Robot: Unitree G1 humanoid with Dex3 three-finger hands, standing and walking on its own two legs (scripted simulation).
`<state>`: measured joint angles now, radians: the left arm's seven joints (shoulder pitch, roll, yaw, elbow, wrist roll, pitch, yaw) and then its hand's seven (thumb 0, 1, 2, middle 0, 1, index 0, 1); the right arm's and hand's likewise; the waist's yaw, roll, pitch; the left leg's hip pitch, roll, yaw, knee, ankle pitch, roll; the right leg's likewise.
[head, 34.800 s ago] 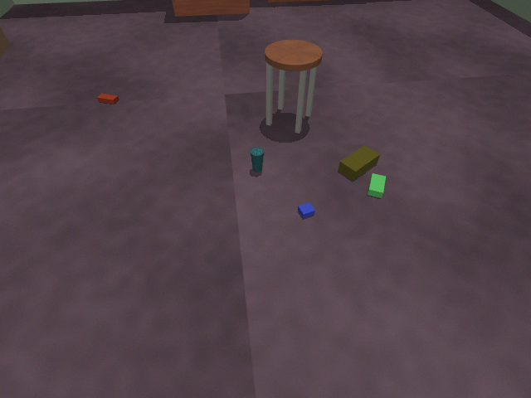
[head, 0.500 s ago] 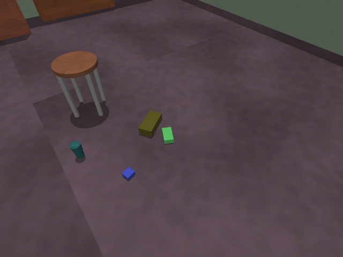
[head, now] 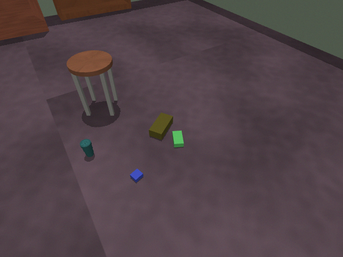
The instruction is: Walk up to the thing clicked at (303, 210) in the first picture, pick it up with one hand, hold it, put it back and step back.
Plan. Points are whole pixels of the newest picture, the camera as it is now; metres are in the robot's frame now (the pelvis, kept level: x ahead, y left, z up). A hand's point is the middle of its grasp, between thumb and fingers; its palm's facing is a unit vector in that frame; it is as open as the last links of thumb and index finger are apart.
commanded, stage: walk up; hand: left
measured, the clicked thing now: (136, 175) +0.79 +0.23 -0.76
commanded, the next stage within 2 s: none
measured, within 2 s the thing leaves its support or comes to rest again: neither
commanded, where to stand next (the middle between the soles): +0.40 -0.01 m, yaw +2 degrees
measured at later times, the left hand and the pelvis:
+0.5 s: hand (92, 217) +0.28 +0.24 -0.14, palm faces -0.09 -0.93 -0.37, open 7.4 cm; pelvis +0.15 -0.02 -0.02, yaw -2 degrees
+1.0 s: hand (93, 205) +0.33 +0.26 -0.17, palm faces -0.08 -0.95 -0.32, open 7.4 cm; pelvis +0.28 -0.01 -0.01, yaw -2 degrees
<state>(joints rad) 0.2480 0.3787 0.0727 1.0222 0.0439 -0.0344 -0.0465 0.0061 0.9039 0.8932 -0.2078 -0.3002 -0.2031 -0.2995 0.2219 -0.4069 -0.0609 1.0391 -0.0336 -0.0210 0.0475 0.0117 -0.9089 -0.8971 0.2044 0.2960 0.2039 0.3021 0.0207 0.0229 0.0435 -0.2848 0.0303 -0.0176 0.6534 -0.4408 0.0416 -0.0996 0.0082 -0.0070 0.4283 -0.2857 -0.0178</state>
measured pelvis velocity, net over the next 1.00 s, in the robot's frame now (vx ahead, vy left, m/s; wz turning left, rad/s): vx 0.28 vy -0.01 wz -0.04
